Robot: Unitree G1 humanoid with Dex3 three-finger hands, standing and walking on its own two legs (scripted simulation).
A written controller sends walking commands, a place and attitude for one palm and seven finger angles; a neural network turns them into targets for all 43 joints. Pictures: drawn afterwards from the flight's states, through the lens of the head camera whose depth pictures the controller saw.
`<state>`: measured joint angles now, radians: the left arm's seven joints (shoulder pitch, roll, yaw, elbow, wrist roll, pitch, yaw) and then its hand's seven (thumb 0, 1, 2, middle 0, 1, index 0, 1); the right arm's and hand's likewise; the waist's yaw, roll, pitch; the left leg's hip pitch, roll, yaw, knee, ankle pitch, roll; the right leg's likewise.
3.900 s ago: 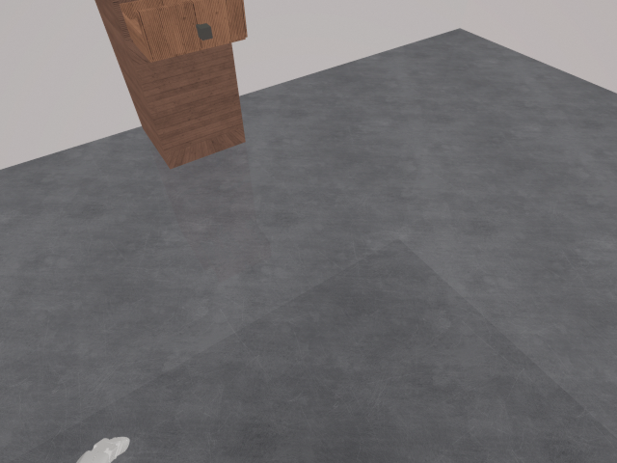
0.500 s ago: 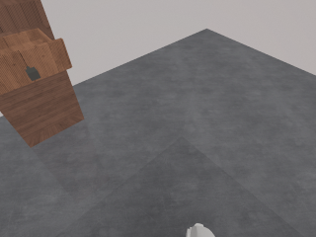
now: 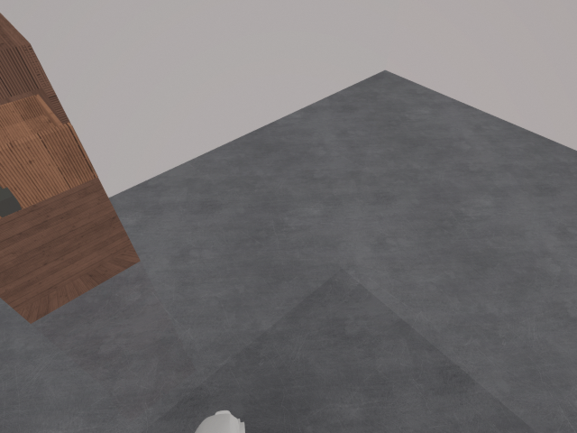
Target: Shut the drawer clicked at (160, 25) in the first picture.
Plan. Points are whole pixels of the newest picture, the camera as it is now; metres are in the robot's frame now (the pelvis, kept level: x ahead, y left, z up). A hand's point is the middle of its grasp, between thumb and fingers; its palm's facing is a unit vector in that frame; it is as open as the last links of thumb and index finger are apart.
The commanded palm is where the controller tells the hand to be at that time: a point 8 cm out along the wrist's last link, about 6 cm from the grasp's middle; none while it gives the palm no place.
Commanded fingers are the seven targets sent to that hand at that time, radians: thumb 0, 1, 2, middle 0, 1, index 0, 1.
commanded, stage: walk to a spot facing it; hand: left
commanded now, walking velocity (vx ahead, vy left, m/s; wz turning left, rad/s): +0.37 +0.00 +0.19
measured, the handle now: (2, 197) +0.56 +0.66 -0.06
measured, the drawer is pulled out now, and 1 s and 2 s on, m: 0.23 0.23 0.23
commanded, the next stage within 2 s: turn to face it in 0.28 s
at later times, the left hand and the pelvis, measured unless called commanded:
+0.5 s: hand (162, 385) +0.23 +0.24 -0.17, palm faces +0.05 -0.98 -0.18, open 7.4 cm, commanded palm none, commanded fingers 0.00 0.90 0.90 -0.20 -0.30 -0.20 -0.30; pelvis +0.18 +0.05 +0.00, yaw +0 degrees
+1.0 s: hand (161, 374) +0.25 +0.25 -0.18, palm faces +0.33 -0.92 -0.22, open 7.3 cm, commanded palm none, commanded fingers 0.00 0.90 0.90 -0.20 -0.30 -0.20 -0.30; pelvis +0.23 +0.04 -0.01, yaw +17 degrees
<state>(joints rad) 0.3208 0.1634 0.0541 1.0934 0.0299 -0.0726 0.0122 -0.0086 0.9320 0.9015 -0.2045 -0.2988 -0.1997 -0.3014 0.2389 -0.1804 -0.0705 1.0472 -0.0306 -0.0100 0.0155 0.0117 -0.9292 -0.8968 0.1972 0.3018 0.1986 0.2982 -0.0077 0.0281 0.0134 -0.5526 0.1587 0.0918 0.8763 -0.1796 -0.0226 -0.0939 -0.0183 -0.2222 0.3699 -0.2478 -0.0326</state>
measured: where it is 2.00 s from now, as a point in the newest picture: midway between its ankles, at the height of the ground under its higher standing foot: outside the picture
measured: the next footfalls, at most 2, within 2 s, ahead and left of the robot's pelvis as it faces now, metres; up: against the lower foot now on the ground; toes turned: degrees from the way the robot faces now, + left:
left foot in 0.16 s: +0.20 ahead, +0.15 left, +0.00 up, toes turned +13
right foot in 0.64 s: +0.33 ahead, -0.08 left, +0.00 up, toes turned -5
